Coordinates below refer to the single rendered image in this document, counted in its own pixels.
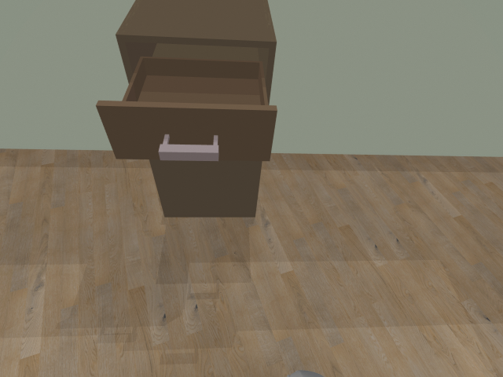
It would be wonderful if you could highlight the handle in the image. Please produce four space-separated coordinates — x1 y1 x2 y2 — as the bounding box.
158 134 218 161

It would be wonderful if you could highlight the cabinet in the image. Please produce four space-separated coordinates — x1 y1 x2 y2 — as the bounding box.
116 0 277 218

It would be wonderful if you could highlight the drawer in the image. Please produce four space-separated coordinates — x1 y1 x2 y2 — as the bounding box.
96 57 277 161

